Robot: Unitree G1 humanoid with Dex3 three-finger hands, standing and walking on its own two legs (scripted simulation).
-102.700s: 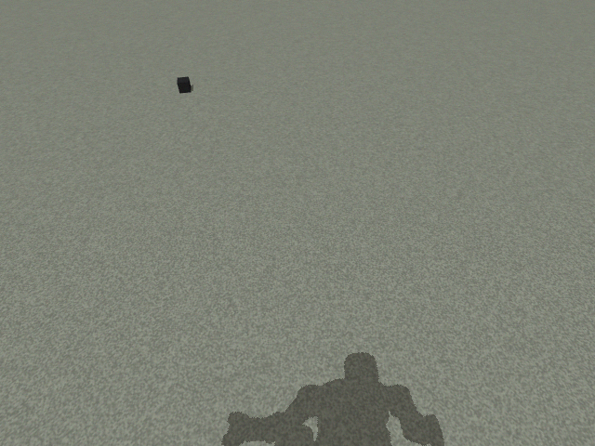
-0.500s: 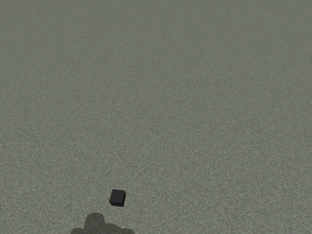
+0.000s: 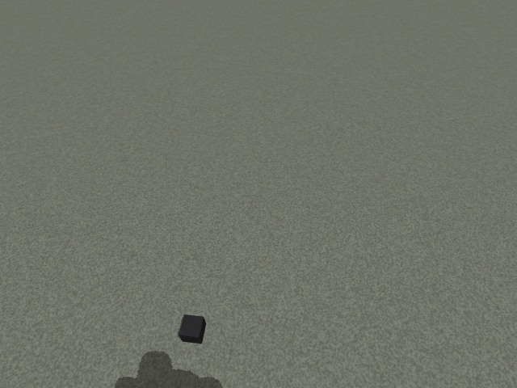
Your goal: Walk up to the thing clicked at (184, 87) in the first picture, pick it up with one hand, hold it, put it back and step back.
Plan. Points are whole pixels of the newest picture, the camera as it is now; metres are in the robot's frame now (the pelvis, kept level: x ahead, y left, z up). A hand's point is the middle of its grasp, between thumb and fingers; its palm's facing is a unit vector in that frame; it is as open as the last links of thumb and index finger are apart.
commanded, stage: stand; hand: left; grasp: from above
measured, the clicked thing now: (193, 329) +0.46 +0.27 -0.75
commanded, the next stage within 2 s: step back in 0.26 s
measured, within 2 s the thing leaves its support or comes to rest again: neither
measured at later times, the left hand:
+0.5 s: hand out of the picture +0.07 +0.29 -0.17, palm faces -0.01 -0.92 -0.38, open 7.4 cm
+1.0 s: hand out of the picture +0.01 +0.31 -0.18, palm faces -0.10 -0.91 -0.40, open 7.4 cm
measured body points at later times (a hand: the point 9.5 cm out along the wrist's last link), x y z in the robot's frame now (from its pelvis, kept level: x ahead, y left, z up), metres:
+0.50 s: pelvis -0.04 +0.02 -0.01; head +0.03 +0.02 +0.43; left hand +0.07 +0.33 -0.14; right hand +0.05 -0.30 -0.14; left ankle -0.04 +0.13 -0.73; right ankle -0.01 -0.12 -0.75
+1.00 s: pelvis -0.12 +0.05 -0.03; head -0.05 +0.04 +0.41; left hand +0.01 +0.35 -0.15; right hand -0.04 -0.26 -0.16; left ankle -0.07 +0.14 -0.75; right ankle -0.13 -0.07 -0.75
